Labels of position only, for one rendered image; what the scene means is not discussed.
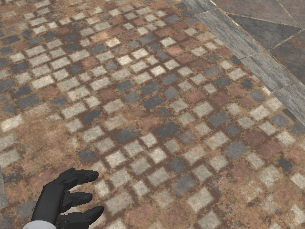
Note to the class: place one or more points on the left robot hand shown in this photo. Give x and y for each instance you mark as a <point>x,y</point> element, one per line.
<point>56,198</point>

